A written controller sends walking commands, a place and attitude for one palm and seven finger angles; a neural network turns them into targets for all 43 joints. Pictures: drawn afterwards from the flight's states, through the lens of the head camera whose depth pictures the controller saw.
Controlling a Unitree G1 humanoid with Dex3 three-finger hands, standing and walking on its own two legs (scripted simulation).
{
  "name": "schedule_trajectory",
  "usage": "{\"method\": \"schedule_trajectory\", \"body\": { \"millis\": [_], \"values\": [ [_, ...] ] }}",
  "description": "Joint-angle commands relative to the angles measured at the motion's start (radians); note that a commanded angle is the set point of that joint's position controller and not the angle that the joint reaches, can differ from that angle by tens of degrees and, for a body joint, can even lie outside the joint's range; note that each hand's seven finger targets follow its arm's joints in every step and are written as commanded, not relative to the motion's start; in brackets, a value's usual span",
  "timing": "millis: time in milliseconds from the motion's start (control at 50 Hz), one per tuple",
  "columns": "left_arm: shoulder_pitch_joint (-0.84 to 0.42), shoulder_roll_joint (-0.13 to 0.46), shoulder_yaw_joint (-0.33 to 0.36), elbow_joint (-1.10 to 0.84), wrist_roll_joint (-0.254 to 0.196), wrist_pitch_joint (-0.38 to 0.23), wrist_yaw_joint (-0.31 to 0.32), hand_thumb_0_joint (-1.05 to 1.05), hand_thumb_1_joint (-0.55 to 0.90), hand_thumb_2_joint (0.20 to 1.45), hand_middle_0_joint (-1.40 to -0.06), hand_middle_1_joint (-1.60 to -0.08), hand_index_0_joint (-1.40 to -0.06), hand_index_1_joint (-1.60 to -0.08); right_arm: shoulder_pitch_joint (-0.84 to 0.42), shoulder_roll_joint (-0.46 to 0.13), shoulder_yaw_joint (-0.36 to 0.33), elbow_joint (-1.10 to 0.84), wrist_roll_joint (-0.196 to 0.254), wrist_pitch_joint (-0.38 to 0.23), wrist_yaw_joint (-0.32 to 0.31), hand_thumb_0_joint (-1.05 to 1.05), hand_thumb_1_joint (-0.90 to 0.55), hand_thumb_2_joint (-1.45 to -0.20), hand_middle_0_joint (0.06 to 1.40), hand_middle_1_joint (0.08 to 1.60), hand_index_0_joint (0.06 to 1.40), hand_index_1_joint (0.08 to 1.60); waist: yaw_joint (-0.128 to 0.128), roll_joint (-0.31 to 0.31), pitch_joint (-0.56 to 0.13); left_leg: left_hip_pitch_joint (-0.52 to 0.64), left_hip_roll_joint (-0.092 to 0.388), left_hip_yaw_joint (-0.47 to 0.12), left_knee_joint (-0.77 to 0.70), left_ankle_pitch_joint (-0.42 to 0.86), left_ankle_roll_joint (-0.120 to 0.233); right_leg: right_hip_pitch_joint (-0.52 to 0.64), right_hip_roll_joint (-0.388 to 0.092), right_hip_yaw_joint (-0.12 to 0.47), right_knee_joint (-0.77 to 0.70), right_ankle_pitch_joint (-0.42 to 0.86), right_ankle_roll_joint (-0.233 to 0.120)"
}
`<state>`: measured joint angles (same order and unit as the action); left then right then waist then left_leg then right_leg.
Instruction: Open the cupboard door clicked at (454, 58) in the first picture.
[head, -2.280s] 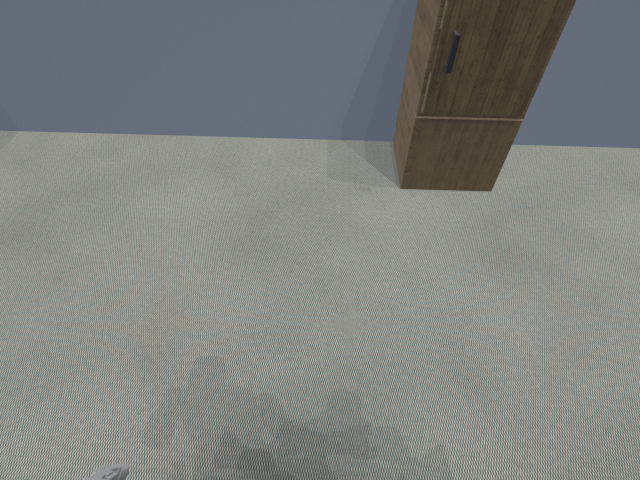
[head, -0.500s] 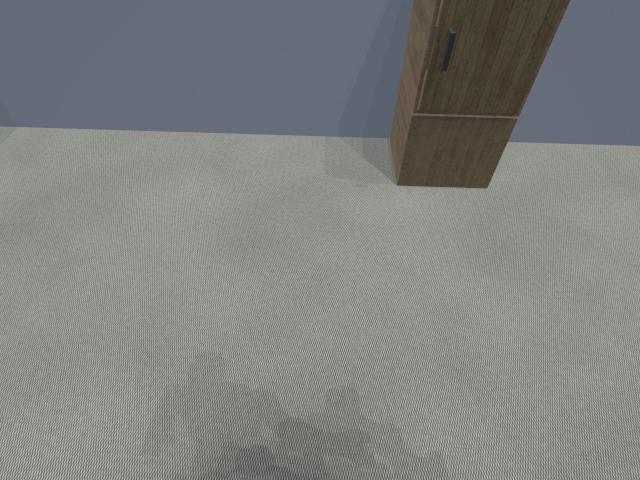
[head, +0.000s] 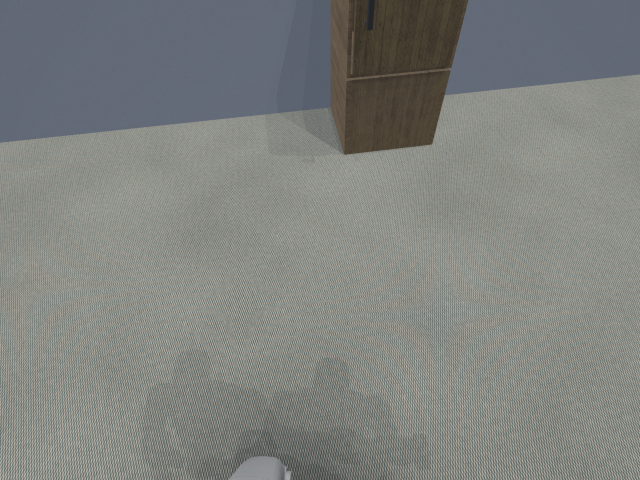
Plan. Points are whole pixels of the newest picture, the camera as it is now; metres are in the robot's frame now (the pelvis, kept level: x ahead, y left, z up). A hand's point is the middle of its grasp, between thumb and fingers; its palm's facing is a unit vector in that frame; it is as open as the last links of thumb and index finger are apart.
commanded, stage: walk to a spot facing it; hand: left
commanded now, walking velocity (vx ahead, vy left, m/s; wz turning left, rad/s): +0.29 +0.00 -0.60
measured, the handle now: (369, 7) +1.57 -0.02 -0.09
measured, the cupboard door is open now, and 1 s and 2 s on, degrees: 0 0 0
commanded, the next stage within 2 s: none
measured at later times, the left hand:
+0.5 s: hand (187, 388) +0.26 +0.25 -0.16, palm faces -0.27 -0.94 -0.20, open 7.4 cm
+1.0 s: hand (306, 280) +0.48 +0.08 -0.17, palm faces -0.52 -0.82 -0.23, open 7.1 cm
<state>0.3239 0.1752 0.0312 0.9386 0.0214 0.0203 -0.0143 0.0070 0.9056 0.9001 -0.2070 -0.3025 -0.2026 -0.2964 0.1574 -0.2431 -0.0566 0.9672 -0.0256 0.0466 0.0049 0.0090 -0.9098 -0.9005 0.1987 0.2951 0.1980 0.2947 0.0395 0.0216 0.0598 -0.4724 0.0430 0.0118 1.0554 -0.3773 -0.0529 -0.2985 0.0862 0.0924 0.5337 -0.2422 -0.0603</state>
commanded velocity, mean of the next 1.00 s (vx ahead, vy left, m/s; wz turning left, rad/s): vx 0.34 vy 0.00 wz -0.45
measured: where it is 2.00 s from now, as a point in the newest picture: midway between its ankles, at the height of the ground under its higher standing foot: (436, 332)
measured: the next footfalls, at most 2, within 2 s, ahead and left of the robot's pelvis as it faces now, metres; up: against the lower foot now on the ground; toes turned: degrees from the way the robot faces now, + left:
left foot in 0.26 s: +0.10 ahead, +0.16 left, +0.00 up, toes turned -8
right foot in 0.76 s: +0.30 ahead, -0.12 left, +0.00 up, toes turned -35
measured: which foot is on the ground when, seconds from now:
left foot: up 0.00-0.24, down 0.26-0.74, up 0.76-1.00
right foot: down 0.00-0.26, up 0.28-0.74, down 0.76-1.00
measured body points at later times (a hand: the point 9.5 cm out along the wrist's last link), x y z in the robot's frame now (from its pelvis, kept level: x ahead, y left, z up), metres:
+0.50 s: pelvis +0.12 +0.06 +0.01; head +0.15 +0.09 +0.46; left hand +0.27 +0.30 -0.15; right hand +0.05 -0.17 -0.12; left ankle +0.06 +0.16 -0.74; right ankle +0.10 -0.10 -0.63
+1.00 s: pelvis +0.31 -0.05 +0.00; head +0.33 -0.05 +0.45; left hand +0.51 +0.13 -0.15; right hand +0.21 -0.25 -0.15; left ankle +0.45 +0.06 -0.67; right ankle +0.27 -0.10 -0.74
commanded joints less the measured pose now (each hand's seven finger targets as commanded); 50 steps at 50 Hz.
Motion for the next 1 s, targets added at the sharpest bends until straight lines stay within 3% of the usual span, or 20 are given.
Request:
{"method": "schedule_trajectory", "body": {
  "millis": [0, 120, 180, 200, 220, 240, 260, 320, 380, 460, 580, 660, 700, 720, 740, 760, 820, 860, 920, 980],
  "values": [
    [0.045, 0.232, 0.068, -0.052, -0.001, -0.049, 0.014, 0.0, 0.9, 0.9, -0.2, -0.3, -0.2, -0.3, -0.068, -0.091, -0.025, -0.119, 0.004, -0.055, -0.001, 0.0, -0.9, -0.9, 0.2, 0.3, 0.2, 0.3, 0.0, -0.128, -0.071, -0.106, 0.014, -0.018, -0.072, 0.037, -0.004, 0.141, -0.244, 0.398, -0.31, -0.168, -0.124],
    [0.069, 0.237, 0.075, -0.046, 0.006, -0.045, 0.013, 0.0, 0.9, 0.9, -0.2, -0.3, -0.2, -0.3, -0.092, -0.063, -0.017, -0.154, 0.014, -0.079, -0.005, 0.0, -0.9, -0.9, 0.2, 0.3, 0.2, 0.3, 0.021, -0.186, -0.085, 0.012, -0.032, 0.0, -0.33, -0.006, 0.007, 0.137, -0.221, 0.412, -0.279, -0.091, -0.132],
    [-0.026, 0.243, 0.084, -0.071, 0.002, -0.036, 0.012, 0.0, 0.9, 0.9, -0.2, -0.3, -0.2, -0.3, 0.038, -0.076, -0.017, -0.128, 0.021, -0.095, -0.017, 0.0, -0.9, -0.9, 0.2, 0.3, 0.2, 0.3, -0.049, -0.181, -0.098, 0.308, -0.056, 0.007, -0.571, 0.076, 0.021, -0.038, -0.164, 0.376, -0.186, -0.096, -0.089],
    [-0.055, 0.212, 0.078, -0.083, 0.0, -0.035, 0.009, 0.0, 0.9, 0.9, -0.2, -0.3, -0.2, -0.3, 0.129, -0.108, -0.025, -0.097, 0.025, -0.102, -0.027, 0.0, -0.9, -0.9, 0.2, 0.3, 0.2, 0.3, -0.092, -0.083, -0.12, 0.526, -0.007, -0.024, -0.669, 0.076, 0.029, -0.199, -0.106, 0.319, -0.077, -0.138, -0.05],
    [-0.055, 0.142, 0.066, -0.106, -0.008, -0.032, -0.003, 0.0, 0.9, 0.9, -0.2, -0.3, -0.2, -0.3, 0.225, -0.208, -0.045, -0.077, 0.013, -0.106, -0.036, 0.0, -0.9, -0.9, 0.2, 0.3, 0.2, 0.3, -0.136, 0.193, -0.144, 0.695, 0.235, -0.296, -0.791, -0.176, 0.081, -0.417, 0.01, 0.164, 0.165, -0.277, -0.001],
    [-0.083, 0.129, 0.068, -0.137, -0.006, -0.042, -0.011, 0.0, 0.9, 0.9, -0.2, -0.3, -0.2, -0.3, 0.256, -0.274, -0.056, -0.084, 0.007, -0.1, -0.035, 0.0, -0.9, -0.9, 0.2, 0.3, 0.2, 0.3, -0.135, 0.284, -0.086, 0.635, 0.456, -0.524, -0.9, -0.324, 0.168, -0.528, -0.011, -0.005, 0.38, -0.342, 0.053],
    [-0.132, 0.171, 0.079, -0.132, 0.006, -0.04, -0.015, 0.0, 0.9, 0.9, -0.2, -0.3, -0.2, -0.3, 0.212, -0.23, -0.045, -0.091, 0.003, -0.098, -0.03, 0.0, -0.9, -0.9, 0.2, 0.3, 0.2, 0.3, -0.124, 0.165, -0.006, 0.466, 0.465, -0.531, -0.949, -0.381, 0.189, -0.501, -0.084, 0.004, 0.503, -0.262, 0.062],
    [-0.088, 0.149, 0.082, -0.077, 0.018, -0.023, -0.043, 0.0, 0.9, 0.9, -0.2, -0.3, -0.2, -0.3, 0.115, -0.116, -0.006, -0.095, 0.006, -0.117, -0.032, 0.0, -0.9, -0.9, 0.2, 0.3, 0.2, 0.3, -0.035, 0.09, 0.083, 0.329, 0.308, -0.208, -0.922, -0.082, 0.129, -0.451, -0.145, -0.043, 0.64, -0.038, 0.085],
    [-0.074, 0.111, 0.068, -0.064, 0.017, -0.008, -0.045, 0.0, 0.9, 0.9, -0.2, -0.3, -0.2, -0.3, 0.186, -0.081, 0.006, -0.059, 0.011, -0.136, -0.039, 0.0, -0.9, -0.9, 0.2, 0.3, 0.2, 0.3, -0.029, 0.121, 0.039, 0.406, 0.243, -0.016, -0.856, 0.297, 0.099, -0.455, -0.145, -0.072, 0.687, 0.05, 0.098],
    [-0.174, 0.079, 0.05, -0.084, 0.016, 0.0, -0.045, 0.0, 0.9, 0.9, -0.2, -0.3, -0.2, -0.3, 0.296, -0.061, 0.014, 0.0, 0.008, -0.141, -0.045, 0.0, -0.9, -0.9, 0.2, 0.3, 0.2, 0.3, -0.05, 0.105, 0.062, 0.497, 0.241, 0.072, -0.817, 0.588, 0.086, -0.521, -0.144, -0.126, 0.649, 0.079, 0.094],
    [-0.369, 0.048, 0.024, -0.116, 0.01, -0.014, -0.05, 0.0, 0.9, 0.9, -0.2, -0.3, -0.2, -0.3, 0.406, -0.046, 0.019, 0.074, -0.003, -0.133, -0.049, 0.0, -0.9, -0.9, 0.2, 0.3, 0.2, 0.3, -0.101, 0.124, 0.105, 0.574, 0.232, 0.188, -0.783, 0.86, 0.1, -0.41, -0.104, -0.258, 0.271, 0.07, 0.047],
    [-0.222, 0.096, 0.036, -0.062, 0.013, -0.033, -0.033, 0.0, 0.9, 0.9, -0.2, -0.3, -0.2, -0.3, 0.393, -0.102, 0.004, 0.087, 0.004, -0.126, -0.047, 0.0, -0.9, -0.9, 0.2, 0.3, 0.2, 0.3, -0.018, 0.158, -0.03, 0.582, 0.259, 0.242, -0.513, 1.28, 0.097, -0.092, -0.014, -0.308, 0.117, -0.004, -0.03],
    [0.035, 0.195, 0.063, 0.019, 0.018, -0.051, -0.018, 0.0, 0.9, 0.9, -0.2, -0.3, -0.2, -0.3, 0.336, -0.098, 0.004, 0.066, 0.02, -0.125, -0.033, 0.0, -0.9, -0.9, 0.2, 0.3, 0.2, 0.3, 0.106, 0.107, -0.173, 0.284, 0.248, 0.251, -0.117, 0.935, 0.063, 0.402, -0.1, -0.205, 0.002, 0.122, -0.085],
    [0.139, 0.293, 0.082, 0.039, 0.011, -0.061, -0.004, 0.0, 0.9, 0.9, -0.2, -0.3, -0.2, -0.3, 0.353, -0.017, 0.018, 0.034, 0.038, -0.127, -0.029, 0.0, -0.9, -0.9, 0.2, 0.3, 0.2, 0.3, 0.121, -0.097, -0.286, -0.067, 0.089, 0.236, 0.254, -0.025, 0.016, 0.674, -0.432, 0.257, -0.034, 0.268, -0.226],
    [0.167, 0.324, 0.085, 0.049, -0.02, -0.056, 0.004, 0.0, 0.9, 0.9, -0.2, -0.3, -0.2, -0.3, 0.268, -0.02, 0.011, -0.003, 0.034, -0.137, -0.039, 0.0, -0.9, -0.9, 0.2, 0.3, 0.2, 0.3, 0.123, -0.089, -0.308, -0.196, 0.045, 0.101, 0.431, -0.223, 0.026, 0.676, -0.535, 0.424, -0.116, 0.483, -0.298],
    [0.112, 0.315, 0.085, 0.029, -0.019, -0.061, 0.009, 0.0, 0.9, 0.9, -0.2, -0.3, -0.2, -0.3, 0.252, -0.039, 0.003, -0.01, 0.023, -0.136, -0.034, 0.0, -0.9, -0.9, 0.2, 0.3, 0.2, 0.3, 0.096, -0.12, -0.276, -0.207, 0.083, 0.005, 0.446, -0.113, 0.025, 0.561, -0.506, 0.392, -0.164, 0.4, -0.267],
    [-0.077, 0.19, 0.055, 0.002, -0.009, -0.074, 0.028, 0.0, 0.9, 0.9, -0.2, -0.3, -0.2, -0.3, 0.232, -0.007, 0.002, 0.022, 0.001, -0.095, -0.026, 0.0, -0.9, -0.9, 0.2, 0.3, 0.2, 0.3, -0.036, 0.041, -0.047, -0.121, 0.167, 0.0, 0.283, 0.001, 0.015, 0.127, -0.402, 0.175, -0.249, 0.235, -0.188],
    [-0.101, 0.167, 0.047, 0.012, 0.0, -0.085, 0.025, 0.0, 0.9, 0.9, -0.2, -0.3, -0.2, -0.3, 0.284, 0.029, 0.006, 0.038, -0.002, -0.075, -0.02, 0.0, -0.9, -0.9, 0.2, 0.3, 0.2, 0.3, -0.084, 0.003, -0.039, -0.048, 0.16, 0.03, 0.163, 0.03, 0.001, 0.0, -0.333, 0.071, -0.266, 0.243, -0.158],
    [-0.101, 0.147, 0.05, 0.02, 0.001, -0.093, 0.019, 0.0, 0.9, 0.9, -0.2, -0.3, -0.2, -0.3, 0.266, 0.046, 0.004, 0.019, -0.003, -0.071, -0.006, 0.0, -0.9, -0.9, 0.2, 0.3, 0.2, 0.3, -0.095, -0.107, -0.034, -0.03, 0.149, 0.059, -0.012, 0.128, -0.011, -0.043, -0.265, 0.007, -0.282, 0.185, -0.141],
    [-0.043, 0.149, 0.044, 0.045, -0.001, -0.096, 0.013, 0.0, 0.9, 0.9, -0.2, -0.3, -0.2, -0.3, 0.127, 0.03, 0.003, -0.022, -0.003, -0.085, 0.01, 0.0, -0.9, -0.9, 0.2, 0.3, 0.2, 0.3, -0.048, -0.144, 0.004, -0.05, 0.124, 0.079, -0.184, 0.18, -0.006, 0.01, -0.253, 0.029, -0.28, 0.157, -0.13]
  ]
}}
